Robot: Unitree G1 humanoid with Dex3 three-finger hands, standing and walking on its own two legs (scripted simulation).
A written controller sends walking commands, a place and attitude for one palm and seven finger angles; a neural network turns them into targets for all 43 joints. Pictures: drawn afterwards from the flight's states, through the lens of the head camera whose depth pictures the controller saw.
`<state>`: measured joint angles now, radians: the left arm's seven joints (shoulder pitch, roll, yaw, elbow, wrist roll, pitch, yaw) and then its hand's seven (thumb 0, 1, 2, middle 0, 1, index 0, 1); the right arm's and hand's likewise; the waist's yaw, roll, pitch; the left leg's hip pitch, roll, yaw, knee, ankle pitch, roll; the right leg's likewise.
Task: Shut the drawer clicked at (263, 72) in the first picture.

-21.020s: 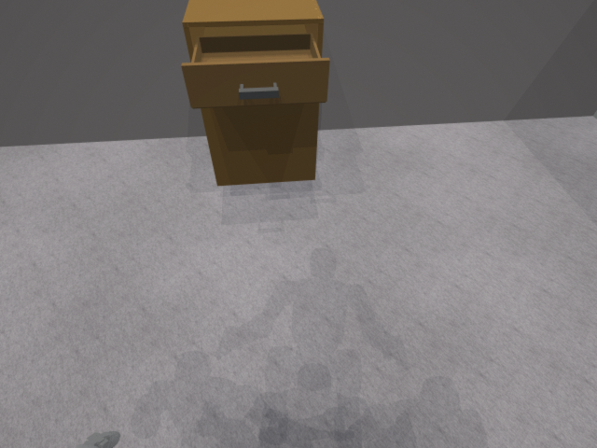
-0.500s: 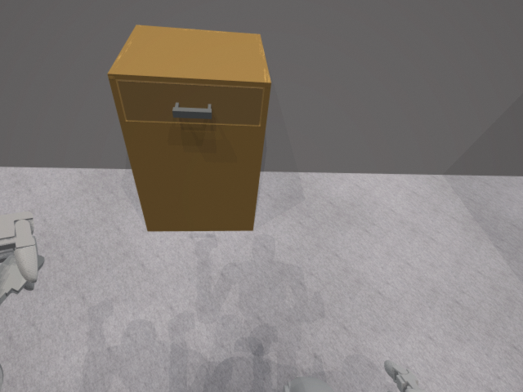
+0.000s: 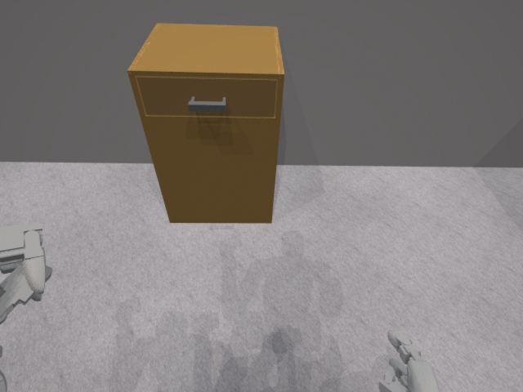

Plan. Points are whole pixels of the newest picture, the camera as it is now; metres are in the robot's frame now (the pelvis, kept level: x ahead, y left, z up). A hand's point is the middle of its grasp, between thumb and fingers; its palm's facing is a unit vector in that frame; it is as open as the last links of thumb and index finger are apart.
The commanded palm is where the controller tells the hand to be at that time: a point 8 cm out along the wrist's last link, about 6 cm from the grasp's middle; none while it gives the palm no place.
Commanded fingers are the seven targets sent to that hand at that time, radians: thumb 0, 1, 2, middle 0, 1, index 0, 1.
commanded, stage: let the arm hang, fingers relaxed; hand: left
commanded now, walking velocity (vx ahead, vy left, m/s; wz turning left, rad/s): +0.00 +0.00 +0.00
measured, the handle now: (208, 103) +0.99 +0.21 -0.08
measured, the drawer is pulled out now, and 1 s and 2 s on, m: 0.00 0.00 0.00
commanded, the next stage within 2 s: look to check the result in 1.20 s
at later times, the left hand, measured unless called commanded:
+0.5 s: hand out of the picture +0.03 +0.20 -0.16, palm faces +0.09 -0.97 -0.23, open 3.6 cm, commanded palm none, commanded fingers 0.00 0.90 0.90 -0.56 -0.69 -0.56 -0.69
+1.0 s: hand out of the picture +0.02 +0.21 -0.15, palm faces +0.04 -0.98 -0.20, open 7.2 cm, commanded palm none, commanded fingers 0.00 0.90 0.90 -0.20 -0.30 -0.20 -0.30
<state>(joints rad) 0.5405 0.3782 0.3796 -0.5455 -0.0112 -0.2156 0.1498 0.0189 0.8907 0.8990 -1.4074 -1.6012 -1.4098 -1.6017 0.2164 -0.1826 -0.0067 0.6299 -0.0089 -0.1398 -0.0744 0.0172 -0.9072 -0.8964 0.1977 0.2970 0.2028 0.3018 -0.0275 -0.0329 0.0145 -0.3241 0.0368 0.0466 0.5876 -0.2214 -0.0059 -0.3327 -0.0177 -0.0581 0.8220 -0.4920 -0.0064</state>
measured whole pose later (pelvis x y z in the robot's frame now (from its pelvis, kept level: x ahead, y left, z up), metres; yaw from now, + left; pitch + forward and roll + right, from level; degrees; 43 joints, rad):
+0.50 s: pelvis +0.01 +0.00 +0.01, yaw +3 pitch -1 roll -1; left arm 0.32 0.22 0.04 0.89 0.01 0.04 0.02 0.02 0.91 0.90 -0.91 -1.16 -0.91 -1.09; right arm 0.27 -0.18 0.00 0.93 -0.03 0.04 -0.01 0.01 -0.91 -0.90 0.20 0.30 0.20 0.30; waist 0.00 -0.02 0.07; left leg -0.26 0.06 0.02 0.54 -0.26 -0.03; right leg -0.22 0.00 -0.13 0.51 -0.27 -0.04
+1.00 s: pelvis +0.01 +0.03 +0.02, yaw +1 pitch -2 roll +0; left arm 0.26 0.14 0.01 1.12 0.01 0.01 0.03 0.01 0.92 0.90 -0.22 -0.33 -0.22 -0.33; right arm 0.32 -0.11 0.00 1.11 -0.02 0.01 -0.02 0.01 -0.91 -0.90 0.20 0.30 0.20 0.30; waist -0.01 0.02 0.04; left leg -0.18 0.01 0.09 0.41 -0.20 0.02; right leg -0.18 -0.04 -0.07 0.42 -0.22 0.01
